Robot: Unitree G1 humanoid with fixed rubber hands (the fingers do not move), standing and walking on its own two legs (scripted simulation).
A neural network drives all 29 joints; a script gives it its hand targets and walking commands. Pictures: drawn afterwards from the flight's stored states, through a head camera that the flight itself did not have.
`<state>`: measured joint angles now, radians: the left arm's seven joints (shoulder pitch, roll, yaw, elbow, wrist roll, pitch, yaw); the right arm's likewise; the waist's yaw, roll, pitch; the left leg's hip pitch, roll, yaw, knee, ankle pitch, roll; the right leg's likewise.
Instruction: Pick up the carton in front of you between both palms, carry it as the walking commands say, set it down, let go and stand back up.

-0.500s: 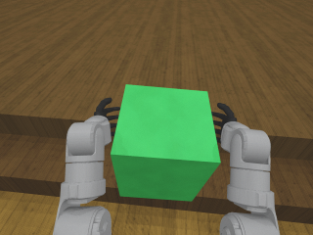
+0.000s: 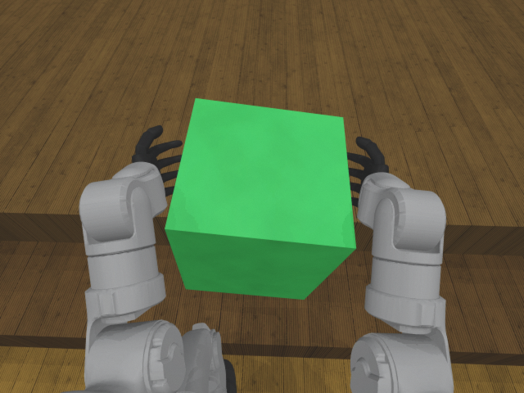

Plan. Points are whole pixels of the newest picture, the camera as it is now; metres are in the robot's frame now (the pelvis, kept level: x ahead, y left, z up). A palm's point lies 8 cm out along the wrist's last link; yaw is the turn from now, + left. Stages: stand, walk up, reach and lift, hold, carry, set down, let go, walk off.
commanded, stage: carry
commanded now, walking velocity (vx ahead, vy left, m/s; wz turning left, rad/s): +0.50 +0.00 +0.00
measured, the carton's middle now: (256, 211) +0.39 -0.01 +0.04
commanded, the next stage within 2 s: none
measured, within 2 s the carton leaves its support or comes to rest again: neither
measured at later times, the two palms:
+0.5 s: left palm out of the picture +0.64 +0.14 +0.37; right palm out of the picture +0.64 -0.16 +0.39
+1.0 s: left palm out of the picture +0.94 +0.12 +0.53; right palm out of the picture +0.95 -0.17 +0.54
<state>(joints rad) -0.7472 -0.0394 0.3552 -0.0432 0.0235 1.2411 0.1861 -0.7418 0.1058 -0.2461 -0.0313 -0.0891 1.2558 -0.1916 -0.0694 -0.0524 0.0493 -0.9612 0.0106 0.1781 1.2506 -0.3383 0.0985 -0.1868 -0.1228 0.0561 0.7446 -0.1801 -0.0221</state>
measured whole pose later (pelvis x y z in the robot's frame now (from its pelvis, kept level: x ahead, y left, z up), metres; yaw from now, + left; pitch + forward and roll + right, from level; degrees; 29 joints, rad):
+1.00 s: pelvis +0.57 +0.00 +0.33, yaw -1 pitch +4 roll +5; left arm -0.90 -0.09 0.36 0.06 0.13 1.40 0.27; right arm -1.02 0.06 -0.31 0.15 -0.15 1.35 -0.27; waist 0.01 0.02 -0.05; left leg -1.21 0.11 0.19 1.51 -0.39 0.15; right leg 0.08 -0.13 -0.10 0.12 -0.23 -0.03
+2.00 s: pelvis +1.16 -0.02 +0.50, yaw +0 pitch +6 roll +1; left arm -0.55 -0.25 0.33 -0.04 0.25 1.22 0.24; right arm -0.59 0.19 -0.30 0.00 -0.18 1.17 -0.21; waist -0.04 0.01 -0.06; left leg -0.55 0.07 0.12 0.50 -0.08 -0.02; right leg -0.08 -0.01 -0.12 0.25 -0.27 -0.03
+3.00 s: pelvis +1.79 -0.03 +0.48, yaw -1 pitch +4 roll +0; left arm -0.22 -0.14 0.05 -0.33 0.13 1.28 0.22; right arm -0.21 0.14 -0.07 -0.35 -0.12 1.24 -0.21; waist 0.01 0.00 -0.15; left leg -0.47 0.07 0.22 0.43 -0.06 0.02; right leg 0.03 -0.05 -0.18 0.33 -0.42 0.03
